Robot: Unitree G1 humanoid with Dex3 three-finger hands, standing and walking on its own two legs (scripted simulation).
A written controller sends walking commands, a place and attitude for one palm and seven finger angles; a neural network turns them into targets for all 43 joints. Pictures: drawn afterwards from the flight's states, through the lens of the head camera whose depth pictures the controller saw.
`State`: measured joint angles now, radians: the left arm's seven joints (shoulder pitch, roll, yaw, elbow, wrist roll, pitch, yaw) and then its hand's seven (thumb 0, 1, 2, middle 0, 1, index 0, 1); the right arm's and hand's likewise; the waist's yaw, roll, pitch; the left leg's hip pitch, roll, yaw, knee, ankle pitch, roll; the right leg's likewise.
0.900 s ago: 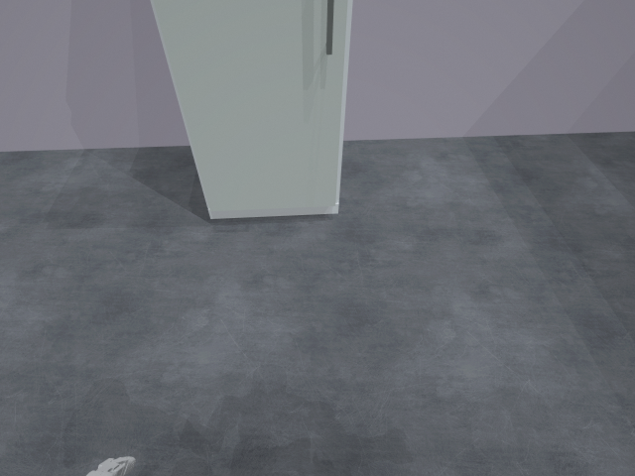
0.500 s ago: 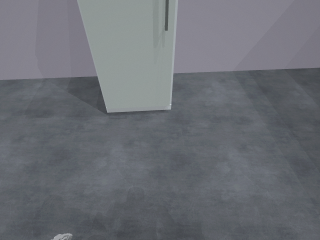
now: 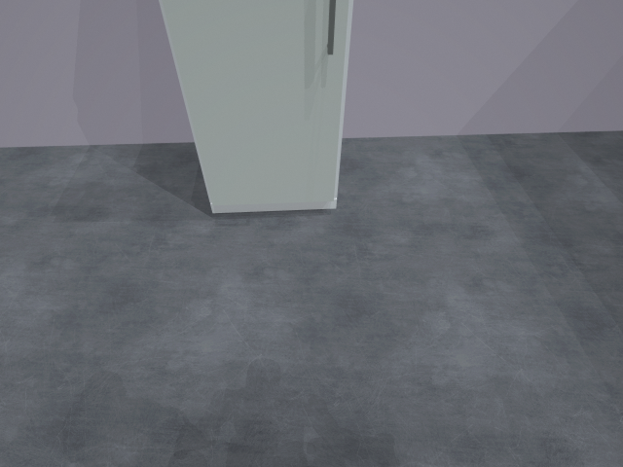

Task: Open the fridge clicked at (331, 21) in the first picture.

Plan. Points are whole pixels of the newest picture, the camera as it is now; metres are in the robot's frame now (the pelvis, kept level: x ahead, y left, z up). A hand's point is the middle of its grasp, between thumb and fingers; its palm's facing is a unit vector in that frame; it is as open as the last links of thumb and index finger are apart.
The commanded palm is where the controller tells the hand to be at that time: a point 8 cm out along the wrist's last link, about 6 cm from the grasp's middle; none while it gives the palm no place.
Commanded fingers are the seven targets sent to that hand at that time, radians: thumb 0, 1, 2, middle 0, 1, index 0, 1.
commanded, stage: look at it before walking up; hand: right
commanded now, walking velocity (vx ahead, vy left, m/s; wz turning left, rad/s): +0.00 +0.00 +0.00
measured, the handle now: out of the picture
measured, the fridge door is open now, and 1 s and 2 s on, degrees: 0 0 0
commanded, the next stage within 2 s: walk to a spot facing it in 0.64 s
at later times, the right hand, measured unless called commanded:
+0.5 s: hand out of the picture +0.08 -0.24 -0.16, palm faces -0.02 +0.95 -0.32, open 7.4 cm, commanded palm none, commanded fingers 0.00 -0.90 -0.90 0.20 0.30 0.20 0.30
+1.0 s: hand out of the picture +0.05 -0.20 -0.18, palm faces -0.01 +0.98 -0.21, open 7.4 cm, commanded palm none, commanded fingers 0.00 -0.90 -0.90 0.20 0.30 0.20 0.30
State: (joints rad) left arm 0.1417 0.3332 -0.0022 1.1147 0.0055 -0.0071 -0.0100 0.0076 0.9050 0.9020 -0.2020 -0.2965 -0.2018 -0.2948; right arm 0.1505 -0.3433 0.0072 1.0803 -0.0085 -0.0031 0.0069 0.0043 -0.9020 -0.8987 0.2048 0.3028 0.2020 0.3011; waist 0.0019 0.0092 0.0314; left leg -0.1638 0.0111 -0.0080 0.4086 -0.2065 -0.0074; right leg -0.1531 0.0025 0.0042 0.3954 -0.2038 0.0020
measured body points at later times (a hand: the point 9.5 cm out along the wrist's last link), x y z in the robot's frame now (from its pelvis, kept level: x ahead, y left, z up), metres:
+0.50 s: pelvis +0.01 +0.00 +0.00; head +0.01 +0.00 +0.45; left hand +0.09 +0.30 -0.13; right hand +0.08 -0.29 -0.13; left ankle +0.01 +0.12 -0.74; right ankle +0.01 -0.12 -0.74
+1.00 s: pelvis +0.05 +0.00 -0.01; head +0.04 -0.01 +0.44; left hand +0.06 +0.26 -0.16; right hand +0.05 -0.26 -0.17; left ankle +0.01 +0.12 -0.74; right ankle +0.01 -0.12 -0.74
